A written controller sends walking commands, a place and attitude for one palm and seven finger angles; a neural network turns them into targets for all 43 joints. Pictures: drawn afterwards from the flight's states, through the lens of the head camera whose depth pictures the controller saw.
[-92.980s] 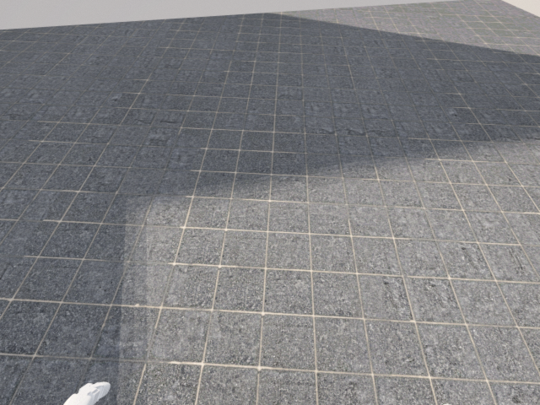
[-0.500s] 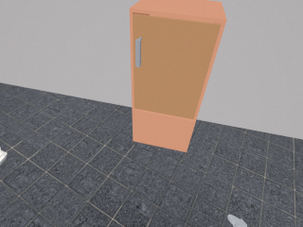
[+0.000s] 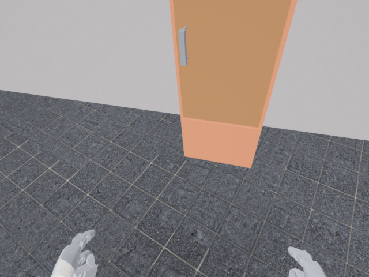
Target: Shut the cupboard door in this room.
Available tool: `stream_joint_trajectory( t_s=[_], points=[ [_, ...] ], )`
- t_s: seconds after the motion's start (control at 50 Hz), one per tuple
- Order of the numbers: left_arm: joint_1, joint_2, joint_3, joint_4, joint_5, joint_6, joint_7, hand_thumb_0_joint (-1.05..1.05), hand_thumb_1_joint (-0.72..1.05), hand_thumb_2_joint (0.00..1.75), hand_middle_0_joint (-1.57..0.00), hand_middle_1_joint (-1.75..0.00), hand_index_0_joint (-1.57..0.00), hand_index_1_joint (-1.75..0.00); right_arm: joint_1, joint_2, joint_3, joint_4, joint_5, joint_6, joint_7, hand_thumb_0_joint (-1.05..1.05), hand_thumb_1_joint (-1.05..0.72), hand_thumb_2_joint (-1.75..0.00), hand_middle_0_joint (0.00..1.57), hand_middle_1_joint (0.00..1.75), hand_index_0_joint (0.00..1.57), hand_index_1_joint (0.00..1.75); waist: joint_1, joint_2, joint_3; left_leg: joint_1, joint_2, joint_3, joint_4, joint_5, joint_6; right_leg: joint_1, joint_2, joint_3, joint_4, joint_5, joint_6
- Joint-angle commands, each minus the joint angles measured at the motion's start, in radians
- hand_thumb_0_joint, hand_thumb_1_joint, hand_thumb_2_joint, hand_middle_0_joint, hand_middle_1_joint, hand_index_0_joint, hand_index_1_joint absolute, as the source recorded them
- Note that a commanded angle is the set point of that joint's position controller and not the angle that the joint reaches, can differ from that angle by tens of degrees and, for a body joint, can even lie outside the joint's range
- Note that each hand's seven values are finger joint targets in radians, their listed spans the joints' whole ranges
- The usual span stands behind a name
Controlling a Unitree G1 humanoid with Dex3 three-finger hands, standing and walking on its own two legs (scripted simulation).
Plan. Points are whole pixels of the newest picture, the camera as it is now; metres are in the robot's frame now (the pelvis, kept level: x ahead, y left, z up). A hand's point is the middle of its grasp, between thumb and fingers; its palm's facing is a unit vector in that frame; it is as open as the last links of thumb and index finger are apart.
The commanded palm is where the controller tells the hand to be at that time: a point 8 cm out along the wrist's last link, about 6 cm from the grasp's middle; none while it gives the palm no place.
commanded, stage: let the arm hang, fingers relaxed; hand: left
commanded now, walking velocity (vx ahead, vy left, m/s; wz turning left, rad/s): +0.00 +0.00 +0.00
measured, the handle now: (184, 46) +0.95 +0.04 +0.06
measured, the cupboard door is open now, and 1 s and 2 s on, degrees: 0 0 0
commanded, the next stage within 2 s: look to check the result in 0.90 s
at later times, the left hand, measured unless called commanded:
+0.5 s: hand out of the picture -0.01 +0.22 -0.15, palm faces +0.00 -0.95 -0.31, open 7.4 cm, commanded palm none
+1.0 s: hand out of the picture +0.05 +0.19 -0.15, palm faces -0.02 -0.98 -0.22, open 7.4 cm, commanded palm none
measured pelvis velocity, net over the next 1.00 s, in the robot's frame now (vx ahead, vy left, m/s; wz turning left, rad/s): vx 0.02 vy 0.00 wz -0.01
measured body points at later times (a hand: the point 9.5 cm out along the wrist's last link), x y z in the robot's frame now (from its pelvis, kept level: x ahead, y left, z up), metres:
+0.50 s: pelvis +0.00 +0.00 +0.02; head +0.01 -0.02 +0.47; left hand -0.01 +0.27 -0.12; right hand +0.01 -0.24 -0.15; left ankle +0.05 +0.10 -0.73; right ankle +0.01 -0.14 -0.73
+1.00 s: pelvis +0.02 +0.00 +0.02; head +0.02 +0.00 +0.47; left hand +0.05 +0.24 -0.14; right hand +0.03 -0.26 -0.13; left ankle +0.05 +0.10 -0.73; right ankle +0.01 -0.14 -0.73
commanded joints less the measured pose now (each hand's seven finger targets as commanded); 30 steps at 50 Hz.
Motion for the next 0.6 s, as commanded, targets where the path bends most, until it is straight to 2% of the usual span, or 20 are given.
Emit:
stream_joint_trajectory(
  t_s=[0.0, 0.02, 0.08, 0.16, 0.18, 0.22, 0.28, 0.34, 0.38, 0.46, 0.58],
  points=[
    [-0.013, 0.138, 0.012, 0.086, -0.007, -0.047, 0.009, 0.0, 0.9, 0.9, -0.2, -0.3, -0.2, -0.3, 0.048, -0.099, -0.02, -0.045, -0.01, 0.01, -0.007, 0.0, -0.9, -0.9, 0.2, 0.3, 0.2, 0.3, -0.002, -0.214, -0.055, 0.116, 0.08, -0.132, -0.116, 0.144, 0.009, -0.008, -0.086, 0.105, -0.174, 0.052, -0.078],
    [-0.012, 0.119, 0.003, 0.134, -0.011, -0.044, 0.012, 0.0, 0.9, 0.9, -0.2, -0.3, -0.2, -0.3, 0.047, -0.077, -0.015, -0.025, -0.012, 0.017, -0.006, 0.0, -0.9, -0.9, 0.2, 0.3, 0.2, 0.3, 0.001, -0.12, -0.049, 0.113, 0.085, -0.138, -0.153, 0.106, 0.008, -0.002, -0.079, 0.104, -0.18, 0.016, -0.069],
    [0.017, 0.103, -0.008, 0.272, -0.014, -0.046, 0.015, 0.0, 0.9, 0.9, -0.2, -0.3, -0.2, -0.3, 0.049, -0.054, -0.008, 0.027, -0.011, 0.023, -0.011, 0.0, -0.9, -0.9, 0.2, 0.3, 0.2, 0.3, 0.016, 0.066, -0.05, 0.079, 0.093, -0.147, -0.234, 0.022, 0.005, 0.083, -0.051, 0.088, -0.192, 0.026, -0.053],
    [0.044, 0.085, 0.002, 0.392, -0.015, -0.054, 0.017, 0.0, 0.9, 0.9, -0.2, -0.3, -0.2, -0.3, 0.088, -0.041, -0.017, 0.086, -0.008, 0.027, -0.022, 0.0, -0.9, -0.9, 0.2, 0.3, 0.2, 0.3, 0.02, 0.137, -0.052, 0.087, 0.097, -0.144, -0.26, -0.023, 0.003, 0.134, -0.05, 0.075, -0.237, 0.06, -0.067],
    [0.043, 0.089, -0.001, 0.417, -0.017, -0.054, 0.017, 0.0, 0.9, 0.9, -0.2, -0.3, -0.2, -0.3, 0.096, -0.042, -0.019, 0.102, -0.006, 0.028, -0.023, 0.0, -0.9, -0.9, 0.2, 0.3, 0.2, 0.3, 0.021, 0.131, -0.041, 0.087, 0.098, -0.146, -0.27, -0.04, 0.002, 0.135, -0.05, 0.071, -0.245, 0.057, -0.068],
    [0.032, 0.094, -0.003, 0.459, -0.017, -0.058, 0.016, 0.0, 0.9, 0.9, -0.2, -0.3, -0.2, -0.3, 0.123, -0.053, -0.026, 0.125, -0.001, 0.029, -0.027, 0.0, -0.9, -0.9, 0.2, 0.3, 0.2, 0.3, 0.016, 0.053, -0.017, 0.098, 0.109, -0.155, -0.277, -0.03, 0.004, 0.131, -0.053, 0.068, -0.273, 0.057, -0.068],
    [0.027, 0.091, -0.01, 0.515, -0.018, -0.057, 0.016, 0.0, 0.9, 0.9, -0.2, -0.3, -0.2, -0.3, 0.149, -0.06, -0.03, 0.163, 0.001, 0.032, -0.03, 0.0, -0.9, -0.9, 0.2, 0.3, 0.2, 0.3, 0.012, -0.022, 0.037, 0.104, 0.114, -0.163, -0.312, -0.096, 0.006, 0.099, -0.049, 0.068, -0.297, 0.014, -0.067],
    [0.028, 0.088, -0.014, 0.556, -0.017, -0.058, 0.018, 0.0, 0.9, 0.9, -0.2, -0.3, -0.2, -0.3, 0.169, -0.062, -0.033, 0.194, 0.002, 0.032, -0.03, 0.0, -0.9, -0.9, 0.2, 0.3, 0.2, 0.3, 0.009, -0.085, 0.067, 0.118, 0.116, -0.158, -0.325, -0.099, 0.009, 0.075, -0.051, 0.068, -0.312, -0.011, -0.064],
    [0.034, 0.089, -0.014, 0.572, -0.017, -0.057, 0.019, 0.0, 0.9, 0.9, -0.2, -0.3, -0.2, -0.3, 0.177, -0.061, -0.035, 0.208, 0.002, 0.033, -0.031, 0.0, -0.9, -0.9, 0.2, 0.3, 0.2, 0.3, 0.011, -0.101, 0.081, 0.121, 0.119, -0.157, -0.333, -0.116, 0.012, 0.063, -0.052, 0.068, -0.32, -0.028, -0.062],
    [0.032, 0.093, -0.016, 0.593, -0.018, -0.061, 0.023, 0.0, 0.9, 0.9, -0.2, -0.3, -0.2, -0.3, 0.185, -0.049, -0.032, 0.235, 0.003, 0.032, -0.029, 0.0, -0.9, -0.9, 0.2, 0.3, 0.2, 0.3, 0.008, -0.149, 0.074, 0.156, 0.109, -0.129, -0.312, -0.053, 0.01, 0.05, -0.062, 0.076, -0.334, -0.034, -0.061],
    [0.021, 0.092, -0.017, 0.607, -0.018, -0.063, 0.027, 0.0, 0.9, 0.9, -0.2, -0.3, -0.2, -0.3, 0.167, -0.038, -0.029, 0.259, 0.004, 0.027, -0.029, 0.0, -0.9, -0.9, 0.2, 0.3, 0.2, 0.3, 0.011, -0.116, 0.082, 0.173, 0.112, -0.121, -0.321, 0.0, 0.008, 0.059, -0.064, 0.076, -0.329, 0.021, -0.056]
  ],
)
